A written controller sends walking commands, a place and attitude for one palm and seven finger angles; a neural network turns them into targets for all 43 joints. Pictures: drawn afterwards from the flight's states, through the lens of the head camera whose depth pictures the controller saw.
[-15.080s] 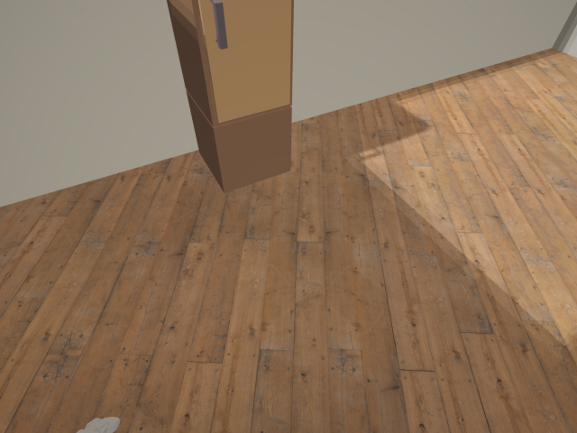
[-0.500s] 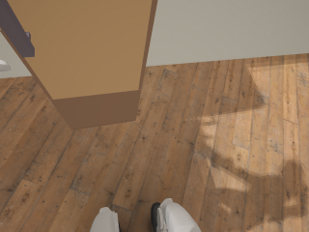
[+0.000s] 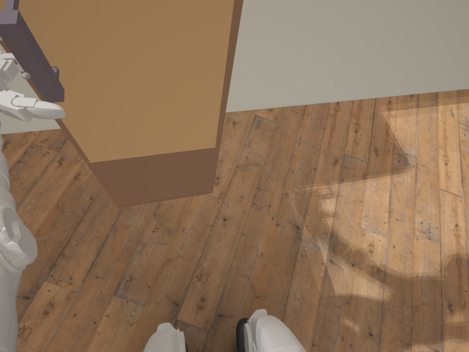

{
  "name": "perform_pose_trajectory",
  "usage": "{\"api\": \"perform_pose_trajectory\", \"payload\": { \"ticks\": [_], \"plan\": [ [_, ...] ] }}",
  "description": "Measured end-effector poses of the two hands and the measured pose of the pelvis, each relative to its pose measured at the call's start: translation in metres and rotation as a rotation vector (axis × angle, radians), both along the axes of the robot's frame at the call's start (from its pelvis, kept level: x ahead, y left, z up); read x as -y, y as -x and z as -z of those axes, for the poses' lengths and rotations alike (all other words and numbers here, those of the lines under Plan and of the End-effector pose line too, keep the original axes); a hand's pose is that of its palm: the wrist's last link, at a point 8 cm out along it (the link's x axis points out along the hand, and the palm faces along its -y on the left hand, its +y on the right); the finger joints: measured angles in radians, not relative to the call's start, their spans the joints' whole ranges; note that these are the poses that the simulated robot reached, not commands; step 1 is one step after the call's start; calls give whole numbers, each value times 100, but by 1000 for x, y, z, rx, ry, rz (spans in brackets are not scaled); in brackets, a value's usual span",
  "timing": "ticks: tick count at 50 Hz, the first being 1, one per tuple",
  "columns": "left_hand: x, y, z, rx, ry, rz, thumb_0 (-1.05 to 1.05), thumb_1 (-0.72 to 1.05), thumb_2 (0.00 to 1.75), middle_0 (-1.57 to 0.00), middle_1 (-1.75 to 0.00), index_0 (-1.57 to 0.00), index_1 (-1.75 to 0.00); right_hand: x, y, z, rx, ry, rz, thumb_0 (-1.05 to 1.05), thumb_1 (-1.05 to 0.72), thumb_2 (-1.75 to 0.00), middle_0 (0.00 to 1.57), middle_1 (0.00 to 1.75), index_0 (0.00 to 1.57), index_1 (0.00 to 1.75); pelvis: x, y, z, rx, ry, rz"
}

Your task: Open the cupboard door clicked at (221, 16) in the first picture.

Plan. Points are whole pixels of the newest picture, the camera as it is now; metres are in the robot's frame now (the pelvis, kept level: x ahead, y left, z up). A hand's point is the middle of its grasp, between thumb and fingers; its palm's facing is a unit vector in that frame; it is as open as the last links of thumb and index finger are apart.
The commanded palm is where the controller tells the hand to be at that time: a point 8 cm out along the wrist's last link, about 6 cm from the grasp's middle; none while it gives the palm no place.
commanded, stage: slide the fingers in behind the handle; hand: left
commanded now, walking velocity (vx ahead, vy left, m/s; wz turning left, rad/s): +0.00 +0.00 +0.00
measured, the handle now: (35, 51) +0.58 +0.25 +0.10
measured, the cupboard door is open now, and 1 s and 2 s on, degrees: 0 0 2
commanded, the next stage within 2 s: close the thumb around the handle in 0.84 s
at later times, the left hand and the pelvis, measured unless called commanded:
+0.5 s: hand (40, 77) +0.51 +0.23 +0.11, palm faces +0.12 -0.99 -0.02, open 14.1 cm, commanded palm +0.49 +0.27 +0.10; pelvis -0.01 -0.01 +0.00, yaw +1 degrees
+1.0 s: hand (45, 77) +0.52 +0.23 +0.11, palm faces +0.09 -1.00 -0.01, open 14.0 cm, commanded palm +0.49 +0.27 +0.10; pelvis -0.01 -0.01 +0.00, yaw +0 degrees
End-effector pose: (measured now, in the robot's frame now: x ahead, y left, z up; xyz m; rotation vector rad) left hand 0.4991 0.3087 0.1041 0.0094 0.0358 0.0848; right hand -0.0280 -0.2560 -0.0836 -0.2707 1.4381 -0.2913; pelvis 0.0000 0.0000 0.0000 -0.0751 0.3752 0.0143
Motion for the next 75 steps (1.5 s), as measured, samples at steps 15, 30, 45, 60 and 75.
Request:
{"api": "perform_pose_trajectory", "payload": {
  "ticks": [15, 30, 45, 60, 75],
  "plan": [
    [17, 8, -7, 16, -10, -5, -1, -50, 30, -30, -120, -30, -120, 14, 0, 0, 18, -3, 0, 1, -91, -90, 20, 29, 20, 30, 10, 2, -3, 19, -10, 0],
    [27, 11, -7, 14, -13, -18, -1, -50, 30, -26, -118, -27, -119, 17, -1, 4, 35, -6, -16, 1, -91, -90, 20, 29, 20, 30, 13, 8, -2, 26, -15, -8],
    [28, 7, -7, 27, -4, -7, -1, -50, 30, -29, -120, -30, -120, 10, 9, 3, 17, -10, 7, 1, -91, -90, 20, 29, 20, 30, 8, 6, -2, 20, -13, 1],
    [19, 7, -2, 22, 5, -21, -1, -20, 43, -32, -123, -32, -123, 7, 7, 3, 24, -1, -1, 1, -91, -90, 20, 29, 20, 30, 5, 8, 0, 16, -11, 2],
    [14, 5, 1, 16, 9, 8, 0, 50, 73, -34, -130, -35, -131, 6, 6, 0, 9, 16, -15, 1, -91, -90, 20, 29, 20, 30, 0, 7, 1, 11, -2, -9]
  ]
}}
